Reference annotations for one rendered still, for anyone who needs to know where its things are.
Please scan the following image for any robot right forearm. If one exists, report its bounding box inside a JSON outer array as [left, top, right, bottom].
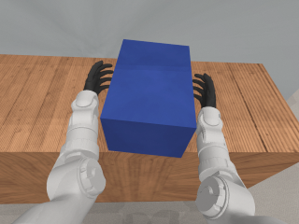
[[195, 106, 247, 189]]

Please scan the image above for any left robot hand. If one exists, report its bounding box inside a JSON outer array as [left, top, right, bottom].
[[83, 60, 114, 97]]

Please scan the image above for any robot right upper arm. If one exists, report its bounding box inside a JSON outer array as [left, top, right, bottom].
[[195, 175, 288, 224]]

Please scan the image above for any pedestal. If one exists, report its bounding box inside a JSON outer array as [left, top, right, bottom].
[[0, 54, 299, 204]]

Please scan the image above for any robot left forearm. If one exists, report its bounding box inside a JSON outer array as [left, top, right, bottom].
[[47, 90, 99, 198]]

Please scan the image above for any carton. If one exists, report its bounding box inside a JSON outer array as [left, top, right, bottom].
[[100, 39, 197, 158]]

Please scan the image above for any robot left upper arm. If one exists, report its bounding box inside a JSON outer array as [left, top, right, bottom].
[[11, 157, 107, 224]]

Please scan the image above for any right robot hand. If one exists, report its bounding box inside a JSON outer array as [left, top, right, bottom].
[[192, 73, 217, 109]]

